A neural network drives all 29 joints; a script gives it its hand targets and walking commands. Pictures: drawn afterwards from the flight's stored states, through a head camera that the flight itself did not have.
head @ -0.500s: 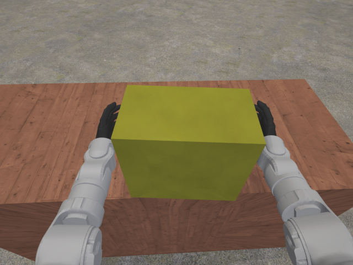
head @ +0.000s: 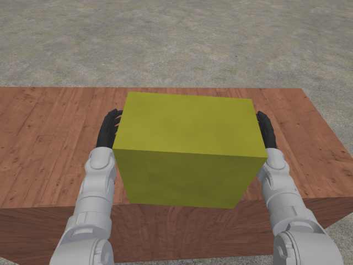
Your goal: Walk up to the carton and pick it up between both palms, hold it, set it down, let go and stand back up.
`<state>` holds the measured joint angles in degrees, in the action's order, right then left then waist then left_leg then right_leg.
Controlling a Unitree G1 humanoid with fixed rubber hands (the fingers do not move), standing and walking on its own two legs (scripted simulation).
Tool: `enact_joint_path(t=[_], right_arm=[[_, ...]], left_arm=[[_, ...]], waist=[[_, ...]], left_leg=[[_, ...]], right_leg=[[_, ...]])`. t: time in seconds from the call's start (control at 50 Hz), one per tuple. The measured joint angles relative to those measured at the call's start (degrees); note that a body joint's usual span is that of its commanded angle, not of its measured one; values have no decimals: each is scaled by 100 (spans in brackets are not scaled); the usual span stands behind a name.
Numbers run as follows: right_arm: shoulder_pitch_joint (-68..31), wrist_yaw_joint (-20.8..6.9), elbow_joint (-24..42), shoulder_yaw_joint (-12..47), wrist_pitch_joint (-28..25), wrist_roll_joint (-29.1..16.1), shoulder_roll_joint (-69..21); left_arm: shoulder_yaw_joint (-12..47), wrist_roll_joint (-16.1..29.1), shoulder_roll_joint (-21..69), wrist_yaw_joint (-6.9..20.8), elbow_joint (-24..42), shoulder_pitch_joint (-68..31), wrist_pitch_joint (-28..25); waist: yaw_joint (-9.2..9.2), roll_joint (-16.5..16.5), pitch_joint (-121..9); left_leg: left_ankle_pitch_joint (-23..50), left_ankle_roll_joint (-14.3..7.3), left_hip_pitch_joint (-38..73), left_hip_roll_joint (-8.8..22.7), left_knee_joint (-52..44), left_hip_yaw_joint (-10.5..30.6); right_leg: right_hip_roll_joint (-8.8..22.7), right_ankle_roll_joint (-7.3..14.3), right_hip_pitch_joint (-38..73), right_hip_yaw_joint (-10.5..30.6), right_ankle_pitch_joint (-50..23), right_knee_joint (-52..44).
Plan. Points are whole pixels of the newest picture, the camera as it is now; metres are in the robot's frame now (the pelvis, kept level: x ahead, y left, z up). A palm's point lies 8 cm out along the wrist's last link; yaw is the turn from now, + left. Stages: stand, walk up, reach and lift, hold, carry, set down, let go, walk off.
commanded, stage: reach and lift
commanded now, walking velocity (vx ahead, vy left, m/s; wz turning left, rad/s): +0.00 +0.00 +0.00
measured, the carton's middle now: (185, 155) +0.38 +0.00 +0.04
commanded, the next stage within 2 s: none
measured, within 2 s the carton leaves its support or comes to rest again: leaves its support in 0.64 s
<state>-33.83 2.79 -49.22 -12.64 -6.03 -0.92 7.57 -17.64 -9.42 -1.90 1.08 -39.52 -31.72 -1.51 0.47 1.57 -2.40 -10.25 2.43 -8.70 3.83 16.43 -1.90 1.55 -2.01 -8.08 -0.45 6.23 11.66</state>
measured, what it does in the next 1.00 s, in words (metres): stands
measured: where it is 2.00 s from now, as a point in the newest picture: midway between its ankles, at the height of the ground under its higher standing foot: outside the picture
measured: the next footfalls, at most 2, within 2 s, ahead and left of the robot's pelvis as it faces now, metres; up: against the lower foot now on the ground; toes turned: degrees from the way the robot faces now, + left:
none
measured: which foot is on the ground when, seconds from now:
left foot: down 0.00-1.00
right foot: down 0.00-1.00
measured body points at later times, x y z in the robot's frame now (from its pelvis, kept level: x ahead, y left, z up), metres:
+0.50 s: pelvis +0.00 +0.00 +0.00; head +0.02 +0.02 +0.45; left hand +0.38 +0.19 +0.08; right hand +0.39 -0.19 +0.09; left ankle -0.02 +0.14 -0.75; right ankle -0.01 -0.14 -0.75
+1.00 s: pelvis -0.02 +0.00 +0.00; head -0.04 +0.02 +0.45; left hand +0.36 +0.20 +0.13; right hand +0.37 -0.18 +0.13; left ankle -0.02 +0.14 -0.75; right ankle -0.01 -0.14 -0.75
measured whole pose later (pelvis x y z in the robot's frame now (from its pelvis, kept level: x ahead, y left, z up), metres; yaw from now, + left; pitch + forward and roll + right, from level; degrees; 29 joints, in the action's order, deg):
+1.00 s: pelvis -0.02 +0.00 +0.00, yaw +3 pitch -1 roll +0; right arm -32.4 4.0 -38.2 -11.0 5.6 -2.7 6.6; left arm -15.6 -10.5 -2.8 2.7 -22.4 -31.1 19.5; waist -2.3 2.7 -2.3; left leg -8.3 2.2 -7.2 2.4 16.3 1.0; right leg 2.9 -2.2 -6.1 -3.3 6.3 13.4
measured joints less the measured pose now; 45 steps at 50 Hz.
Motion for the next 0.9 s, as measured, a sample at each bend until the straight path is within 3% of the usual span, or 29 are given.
enact_joint_path(t=[0.36, 0.64, 0.76, 0.9], right_arm=[[392, -103, 817, -155, 205, 221, -252], [802, 190, 1523, 498, 586, -275, -136], [783, 256, 1707, 486, 829, -371, -83], [369, 165, 1296, 248, 1090, -198, -93]], left_arm=[[11, -290, 150, 194, 1318, 448, 739], [477, 65, -85, 65, 2324, 905, 1555], [560, 161, -138, 24, 2285, 716, 1763], [297, -38, -75, 129, 1797, 248, 1964]], waist=[[-127, 153, 241], [-228, 84, 172], [-270, 45, 50], [-290, 103, -10]], left_leg=[[-25, 17, 158, -24, -32, 125], [-15, 27, -38, -54, 111, 317], [48, 10, -54, -102, 124, 393], [166, -19, 109, -140, -1, 339]], right_leg=[[25, 4, 178, -131, 116, 51], [48, 3, 135, -315, 98, 53], [91, -11, 157, -387, 56, 57], [133, -19, 209, -331, 24, 123]])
